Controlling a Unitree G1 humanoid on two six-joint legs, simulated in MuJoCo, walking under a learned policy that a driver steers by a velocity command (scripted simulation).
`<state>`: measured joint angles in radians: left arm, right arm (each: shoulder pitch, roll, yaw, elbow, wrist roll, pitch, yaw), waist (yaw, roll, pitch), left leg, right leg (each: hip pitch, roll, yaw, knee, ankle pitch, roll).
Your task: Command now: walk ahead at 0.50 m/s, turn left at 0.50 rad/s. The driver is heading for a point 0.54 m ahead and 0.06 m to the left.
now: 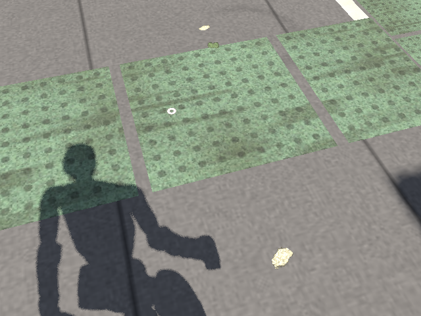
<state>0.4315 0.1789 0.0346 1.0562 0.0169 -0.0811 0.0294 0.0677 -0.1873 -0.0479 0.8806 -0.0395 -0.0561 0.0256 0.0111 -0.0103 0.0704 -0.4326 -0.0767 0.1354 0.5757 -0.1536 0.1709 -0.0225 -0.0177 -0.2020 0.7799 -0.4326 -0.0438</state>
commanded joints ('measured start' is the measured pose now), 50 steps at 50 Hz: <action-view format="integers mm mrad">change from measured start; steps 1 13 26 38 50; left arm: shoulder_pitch -87 -385 -14 -155 84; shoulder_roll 148 117 279 148 47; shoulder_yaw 30 21 49 -1 -32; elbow -161 -319 -292 -209 -106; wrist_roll -2 26 37 -2 -14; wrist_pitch -32 43 -14 -24 39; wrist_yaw -22 -48 -12 -32 -10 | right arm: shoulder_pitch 331 364 392 301 173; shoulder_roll -259 -186 -163 -88 -167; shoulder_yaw -82 -49 -31 -5 19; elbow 44 35 -19 -5 48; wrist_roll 25 41 27 8 30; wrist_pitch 21 -13 -34 43 26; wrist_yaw -11 -26 -32 -21 -63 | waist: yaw -119 -54 119 -65 62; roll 57 63 -45 -88 153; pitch -254 -27 -326 -137 -121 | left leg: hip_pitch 704 329 260 30 378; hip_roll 410 165 90 52 328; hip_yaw -784 -395 -326 -182 -358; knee -283 -358 371 349 -181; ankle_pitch -19 408 372 -128 461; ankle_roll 280 53 -53 -166 -17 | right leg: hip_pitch -710 -665 149 -135 -233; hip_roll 16 -67 -201 -175 -30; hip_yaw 248 185 430 249 223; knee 705 101 -314 -487 -408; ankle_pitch -12 354 260 1153 98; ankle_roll -8 97 -96 -154 -21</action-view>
